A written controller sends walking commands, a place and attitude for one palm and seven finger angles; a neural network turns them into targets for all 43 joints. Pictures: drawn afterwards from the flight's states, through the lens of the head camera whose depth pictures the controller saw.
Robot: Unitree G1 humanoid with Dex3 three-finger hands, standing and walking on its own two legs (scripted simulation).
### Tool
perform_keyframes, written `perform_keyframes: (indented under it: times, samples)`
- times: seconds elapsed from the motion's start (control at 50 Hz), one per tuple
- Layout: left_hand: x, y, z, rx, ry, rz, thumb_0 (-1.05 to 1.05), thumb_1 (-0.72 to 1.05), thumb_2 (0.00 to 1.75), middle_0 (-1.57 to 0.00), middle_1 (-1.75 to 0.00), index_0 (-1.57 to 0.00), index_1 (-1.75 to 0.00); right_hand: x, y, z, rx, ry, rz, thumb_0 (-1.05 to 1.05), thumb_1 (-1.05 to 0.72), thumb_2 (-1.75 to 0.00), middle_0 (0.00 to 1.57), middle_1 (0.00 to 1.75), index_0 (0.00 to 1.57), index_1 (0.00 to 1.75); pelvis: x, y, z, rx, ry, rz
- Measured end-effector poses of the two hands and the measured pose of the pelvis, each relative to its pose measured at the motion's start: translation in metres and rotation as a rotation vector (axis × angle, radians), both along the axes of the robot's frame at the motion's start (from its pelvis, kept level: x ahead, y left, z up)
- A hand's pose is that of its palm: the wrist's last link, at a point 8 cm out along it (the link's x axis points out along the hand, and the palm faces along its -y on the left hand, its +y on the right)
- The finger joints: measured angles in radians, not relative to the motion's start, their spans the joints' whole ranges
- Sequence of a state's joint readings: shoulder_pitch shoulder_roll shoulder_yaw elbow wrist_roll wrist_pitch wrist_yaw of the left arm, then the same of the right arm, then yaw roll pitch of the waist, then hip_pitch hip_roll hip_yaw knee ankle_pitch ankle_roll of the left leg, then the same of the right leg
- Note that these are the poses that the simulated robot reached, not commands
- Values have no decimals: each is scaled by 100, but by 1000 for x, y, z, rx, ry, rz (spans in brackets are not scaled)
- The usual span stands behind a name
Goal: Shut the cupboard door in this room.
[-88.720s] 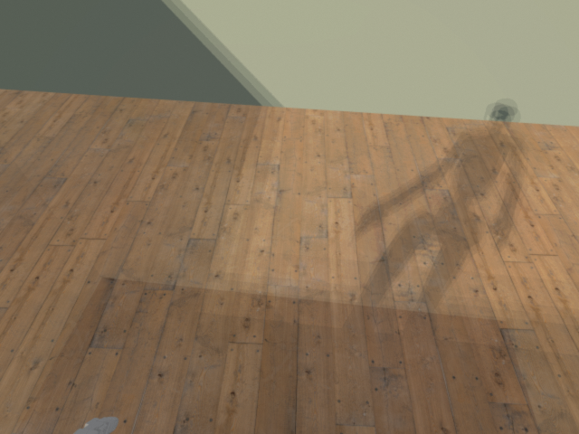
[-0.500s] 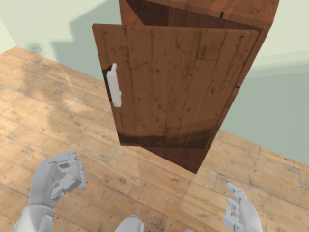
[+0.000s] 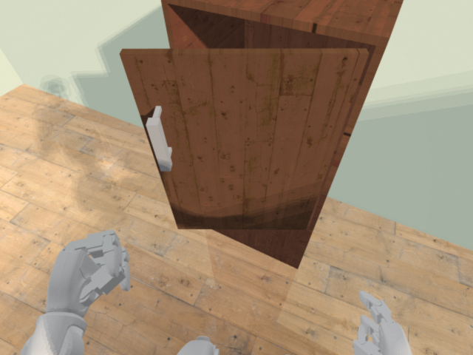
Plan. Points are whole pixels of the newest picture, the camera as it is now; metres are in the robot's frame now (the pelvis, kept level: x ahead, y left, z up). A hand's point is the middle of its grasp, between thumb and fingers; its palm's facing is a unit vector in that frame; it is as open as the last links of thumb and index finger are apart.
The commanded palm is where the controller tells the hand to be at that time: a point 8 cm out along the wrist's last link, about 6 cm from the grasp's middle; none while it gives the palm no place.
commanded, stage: raise the hand and make a fist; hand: left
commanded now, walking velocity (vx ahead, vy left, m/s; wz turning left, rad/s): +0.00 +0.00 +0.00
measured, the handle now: (162, 139) +0.51 +0.19 +0.07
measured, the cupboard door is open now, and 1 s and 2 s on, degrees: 26 26 25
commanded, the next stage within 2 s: bring the fist close to the handle in 0.04 s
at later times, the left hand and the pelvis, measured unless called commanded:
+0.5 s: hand (145, 228) +0.30 +0.17 +0.07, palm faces +0.02 -1.00 -0.03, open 3.1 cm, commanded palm +0.28 +0.22 +0.08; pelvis +0.00 +0.00 +0.00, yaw +0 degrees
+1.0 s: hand (169, 187) +0.38 +0.15 +0.08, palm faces +0.05 -1.00 -0.03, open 3.1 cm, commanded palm +0.36 +0.20 +0.08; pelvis +0.00 +0.00 +0.00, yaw -1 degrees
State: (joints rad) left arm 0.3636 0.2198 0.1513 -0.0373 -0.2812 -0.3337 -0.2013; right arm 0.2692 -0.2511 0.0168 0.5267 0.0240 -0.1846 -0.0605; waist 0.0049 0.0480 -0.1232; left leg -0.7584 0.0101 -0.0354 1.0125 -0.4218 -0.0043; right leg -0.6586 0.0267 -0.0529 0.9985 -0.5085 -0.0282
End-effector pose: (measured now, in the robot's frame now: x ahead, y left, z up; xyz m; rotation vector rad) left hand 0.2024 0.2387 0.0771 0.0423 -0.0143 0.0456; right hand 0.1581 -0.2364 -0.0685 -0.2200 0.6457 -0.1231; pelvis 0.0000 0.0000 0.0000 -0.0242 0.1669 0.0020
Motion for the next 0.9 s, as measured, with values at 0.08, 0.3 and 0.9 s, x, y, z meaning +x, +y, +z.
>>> perform_keyframes:
  times: [0.08, 0.3, 0.9]
  samples:
    - [0, -1, 1, 1, -4, 1, 2, 90, 90, -130, -150, -130, -150, 4, 1, -1, 9, -5, 3, 1, -91, -90, 21, 30, 21, 30, 1, -1, 0, 2, 1, 0]
    - [17, -5, -1, -4, -21, -6, 2, 90, 90, -130, -150, -130, -150, 9, 6, -5, 14, -2, 17, 1, -91, -89, 21, 30, 21, 30, 0, 0, -2, -1, 7, 7]
    - [132, -37, -1, -14, -23, -10, 2, 90, 90, -130, -150, -130, -150, -29, -6, -21, 14, 192, -70, 1, -91, -89, 21, 30, 21, 30, 5, 4, 4, 13, 32, -22]
